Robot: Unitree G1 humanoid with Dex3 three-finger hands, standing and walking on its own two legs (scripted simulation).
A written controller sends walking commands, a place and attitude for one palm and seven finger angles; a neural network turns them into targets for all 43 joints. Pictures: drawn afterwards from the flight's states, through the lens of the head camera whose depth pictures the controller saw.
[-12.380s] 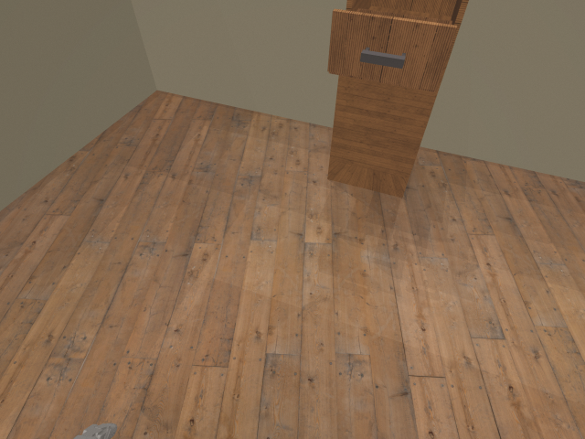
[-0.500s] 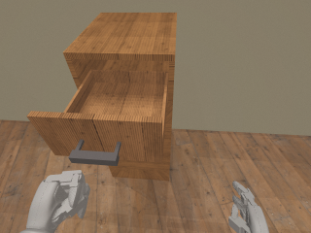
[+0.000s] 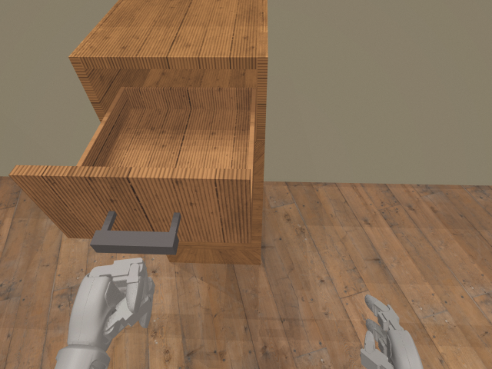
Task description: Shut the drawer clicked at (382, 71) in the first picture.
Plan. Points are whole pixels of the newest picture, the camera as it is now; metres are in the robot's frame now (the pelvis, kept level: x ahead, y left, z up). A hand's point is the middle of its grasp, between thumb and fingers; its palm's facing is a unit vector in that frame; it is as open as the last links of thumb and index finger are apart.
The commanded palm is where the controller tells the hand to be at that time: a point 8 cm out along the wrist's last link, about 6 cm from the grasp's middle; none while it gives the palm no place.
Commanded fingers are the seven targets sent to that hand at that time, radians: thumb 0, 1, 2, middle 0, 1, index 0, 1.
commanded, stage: bring the fist close to the handle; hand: left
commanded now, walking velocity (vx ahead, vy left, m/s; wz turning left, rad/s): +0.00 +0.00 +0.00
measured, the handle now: (139, 230) +0.31 +0.19 +0.07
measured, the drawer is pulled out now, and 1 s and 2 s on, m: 0.29 0.28 0.15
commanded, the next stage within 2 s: push the drawer shut in 0.46 s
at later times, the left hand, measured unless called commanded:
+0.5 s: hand (157, 295) +0.21 +0.14 +0.07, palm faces +0.03 -1.00 -0.06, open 3.3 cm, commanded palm +0.17 +0.20 +0.07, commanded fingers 0.00 0.90 0.90 -1.40 -1.60 -1.40 -1.60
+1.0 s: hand (154, 276) +0.23 +0.15 +0.07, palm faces +0.01 -1.00 -0.06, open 3.1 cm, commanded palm +0.22 +0.21 +0.07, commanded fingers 0.00 0.90 0.90 -1.40 -1.60 -1.40 -1.60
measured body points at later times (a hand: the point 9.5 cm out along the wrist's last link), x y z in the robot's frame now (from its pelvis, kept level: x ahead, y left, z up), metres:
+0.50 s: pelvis +0.01 -0.01 -0.01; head +0.04 -0.03 +0.44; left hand +0.20 +0.19 +0.08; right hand +0.18 -0.24 -0.09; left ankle +0.00 +0.11 -0.70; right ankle +0.00 -0.10 -0.70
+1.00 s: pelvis +0.00 -0.01 +0.00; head +0.04 -0.03 +0.44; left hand +0.23 +0.20 +0.08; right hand +0.18 -0.24 -0.09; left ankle +0.00 +0.11 -0.70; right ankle +0.00 -0.10 -0.70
